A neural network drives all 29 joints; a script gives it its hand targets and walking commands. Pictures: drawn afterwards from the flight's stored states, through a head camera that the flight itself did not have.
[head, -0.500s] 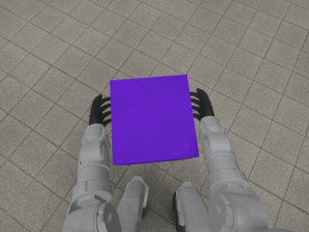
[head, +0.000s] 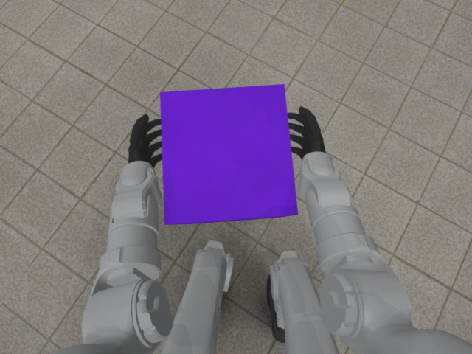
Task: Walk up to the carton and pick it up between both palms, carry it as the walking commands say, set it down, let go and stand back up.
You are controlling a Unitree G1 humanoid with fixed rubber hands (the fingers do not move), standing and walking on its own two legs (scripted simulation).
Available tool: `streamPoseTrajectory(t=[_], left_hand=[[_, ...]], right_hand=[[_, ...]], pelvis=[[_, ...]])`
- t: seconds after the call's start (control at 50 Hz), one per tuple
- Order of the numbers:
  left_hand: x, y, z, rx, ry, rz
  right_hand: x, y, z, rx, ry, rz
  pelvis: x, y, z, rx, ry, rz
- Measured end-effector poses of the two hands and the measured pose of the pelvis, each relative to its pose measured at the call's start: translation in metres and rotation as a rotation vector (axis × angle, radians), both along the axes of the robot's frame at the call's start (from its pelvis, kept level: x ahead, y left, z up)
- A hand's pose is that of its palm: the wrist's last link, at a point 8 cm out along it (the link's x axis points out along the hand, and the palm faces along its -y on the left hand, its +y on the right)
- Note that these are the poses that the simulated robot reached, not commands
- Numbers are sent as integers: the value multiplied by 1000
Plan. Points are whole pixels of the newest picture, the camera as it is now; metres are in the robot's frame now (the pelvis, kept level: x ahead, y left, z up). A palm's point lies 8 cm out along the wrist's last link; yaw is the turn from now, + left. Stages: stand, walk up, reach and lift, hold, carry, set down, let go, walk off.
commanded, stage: set down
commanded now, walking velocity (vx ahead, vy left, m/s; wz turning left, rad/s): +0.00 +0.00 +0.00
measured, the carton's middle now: (228, 167) +0.42 +0.08 -0.15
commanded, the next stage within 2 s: none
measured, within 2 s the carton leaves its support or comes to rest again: neither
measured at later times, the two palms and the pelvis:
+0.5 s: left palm (153, 163) +0.42 +0.23 -0.16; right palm (295, 153) +0.47 -0.06 -0.16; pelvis -0.03 +0.01 -0.07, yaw +0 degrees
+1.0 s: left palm (162, 163) +0.44 +0.24 -0.25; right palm (285, 154) +0.49 -0.05 -0.25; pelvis -0.04 +0.01 -0.13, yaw -1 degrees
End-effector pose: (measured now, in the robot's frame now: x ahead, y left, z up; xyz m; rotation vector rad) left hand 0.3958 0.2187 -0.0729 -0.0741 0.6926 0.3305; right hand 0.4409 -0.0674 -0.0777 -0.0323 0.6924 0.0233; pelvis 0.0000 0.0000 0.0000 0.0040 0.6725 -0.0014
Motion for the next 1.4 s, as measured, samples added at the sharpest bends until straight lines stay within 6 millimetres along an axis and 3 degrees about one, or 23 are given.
streamPoseTrajectory(t=[0.76,1.4], left_hand=[[36,16,-134,1,20,-11],[66,24,-245,15,46,-22]], right_hand=[[39,16,-129,-13,16,5],[72,25,-240,-29,34,26]], pelvis=[[-34,9,-105,-18,64,5],[-34,13,-173,-27,70,8]])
